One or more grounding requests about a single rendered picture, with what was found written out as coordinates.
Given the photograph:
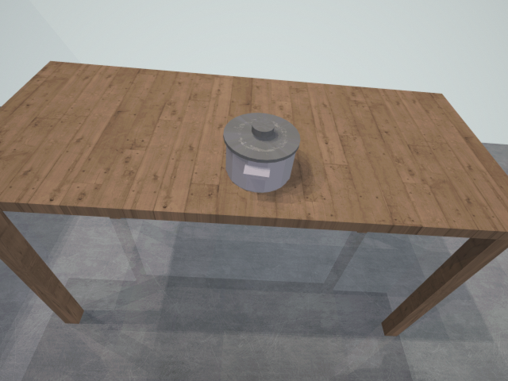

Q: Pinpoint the knob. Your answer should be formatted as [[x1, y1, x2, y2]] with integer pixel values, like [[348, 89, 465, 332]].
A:
[[252, 119, 275, 138]]

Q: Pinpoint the lid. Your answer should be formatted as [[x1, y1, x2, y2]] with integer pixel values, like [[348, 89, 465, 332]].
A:
[[223, 113, 300, 163]]

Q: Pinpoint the table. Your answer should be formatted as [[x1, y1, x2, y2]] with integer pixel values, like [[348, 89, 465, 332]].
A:
[[0, 61, 508, 336]]

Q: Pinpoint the pot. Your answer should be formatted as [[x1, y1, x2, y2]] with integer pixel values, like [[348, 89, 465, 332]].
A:
[[225, 146, 295, 193]]

